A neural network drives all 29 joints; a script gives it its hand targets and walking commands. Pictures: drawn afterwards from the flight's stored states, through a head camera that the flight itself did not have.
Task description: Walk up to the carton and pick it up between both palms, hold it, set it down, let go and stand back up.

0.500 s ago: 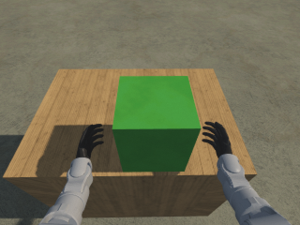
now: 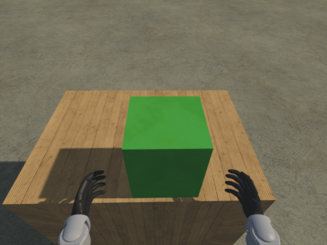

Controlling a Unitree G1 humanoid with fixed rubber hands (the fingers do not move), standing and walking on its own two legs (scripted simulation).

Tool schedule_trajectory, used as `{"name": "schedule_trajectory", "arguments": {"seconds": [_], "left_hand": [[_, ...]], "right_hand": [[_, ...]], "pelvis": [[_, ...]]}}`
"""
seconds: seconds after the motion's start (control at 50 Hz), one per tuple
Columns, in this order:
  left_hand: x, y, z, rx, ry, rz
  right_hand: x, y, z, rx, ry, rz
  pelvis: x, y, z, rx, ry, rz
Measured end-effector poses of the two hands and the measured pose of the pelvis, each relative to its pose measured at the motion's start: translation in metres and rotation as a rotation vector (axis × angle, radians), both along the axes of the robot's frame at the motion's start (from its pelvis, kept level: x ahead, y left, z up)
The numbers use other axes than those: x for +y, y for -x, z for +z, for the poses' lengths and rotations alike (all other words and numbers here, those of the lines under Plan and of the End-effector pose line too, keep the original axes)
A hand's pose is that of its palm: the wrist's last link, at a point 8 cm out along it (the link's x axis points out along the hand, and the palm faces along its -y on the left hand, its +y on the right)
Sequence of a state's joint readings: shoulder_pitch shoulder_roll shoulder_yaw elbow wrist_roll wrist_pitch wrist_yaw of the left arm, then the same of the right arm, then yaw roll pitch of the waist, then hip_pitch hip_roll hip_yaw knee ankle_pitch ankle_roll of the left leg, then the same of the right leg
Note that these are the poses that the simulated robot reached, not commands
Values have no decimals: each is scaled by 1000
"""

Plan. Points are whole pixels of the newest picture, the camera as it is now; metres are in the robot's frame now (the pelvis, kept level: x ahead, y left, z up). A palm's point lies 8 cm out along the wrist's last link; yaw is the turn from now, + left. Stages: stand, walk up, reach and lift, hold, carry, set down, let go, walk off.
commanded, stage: set down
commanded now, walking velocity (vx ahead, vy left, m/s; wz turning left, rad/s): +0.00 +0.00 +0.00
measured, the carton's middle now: (165, 148) +0.40 +0.02 +0.00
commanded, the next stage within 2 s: none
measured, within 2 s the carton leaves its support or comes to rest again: neither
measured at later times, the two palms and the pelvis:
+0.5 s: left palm (75, 226) +0.17 +0.22 -0.01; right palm (260, 225) +0.18 -0.20 -0.01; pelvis +0.00 +0.00 +0.00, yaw -1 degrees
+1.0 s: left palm (74, 227) +0.17 +0.23 -0.03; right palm (258, 229) +0.18 -0.20 -0.03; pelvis +0.02 +0.01 +0.00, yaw -1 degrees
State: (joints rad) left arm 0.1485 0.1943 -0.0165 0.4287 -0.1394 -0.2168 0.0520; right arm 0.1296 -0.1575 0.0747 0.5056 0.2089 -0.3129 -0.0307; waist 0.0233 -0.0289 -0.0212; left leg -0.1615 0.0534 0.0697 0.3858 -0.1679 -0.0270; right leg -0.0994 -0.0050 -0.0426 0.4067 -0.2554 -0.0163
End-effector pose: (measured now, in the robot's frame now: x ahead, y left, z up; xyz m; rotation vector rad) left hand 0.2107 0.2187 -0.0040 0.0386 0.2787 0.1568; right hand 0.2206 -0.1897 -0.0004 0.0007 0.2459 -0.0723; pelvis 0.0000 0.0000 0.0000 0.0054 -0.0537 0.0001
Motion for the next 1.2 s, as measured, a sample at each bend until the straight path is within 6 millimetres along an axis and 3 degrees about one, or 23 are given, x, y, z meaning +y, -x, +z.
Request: {"name": "schedule_trajectory", "arguments": {"seconds": [0.2,0.38,0.7,1.2], "left_hand": [[4,28,7,20,0,18],[6,48,0,87,-1,26],[8,33,-10,152,-21,-8],[15,42,-34,313,-56,-13]], "right_hand": [[-2,24,7,17,-15,-21],[-7,42,-1,81,-5,-45],[-11,42,-14,149,29,-48],[-15,47,-39,272,84,-16]], "pelvis": [[-3,-2,2,-22,-2,-11],[-1,-3,3,-22,-2,-15],[8,-13,4,-17,0,-25],[9,-20,4,-25,2,-20]]}}
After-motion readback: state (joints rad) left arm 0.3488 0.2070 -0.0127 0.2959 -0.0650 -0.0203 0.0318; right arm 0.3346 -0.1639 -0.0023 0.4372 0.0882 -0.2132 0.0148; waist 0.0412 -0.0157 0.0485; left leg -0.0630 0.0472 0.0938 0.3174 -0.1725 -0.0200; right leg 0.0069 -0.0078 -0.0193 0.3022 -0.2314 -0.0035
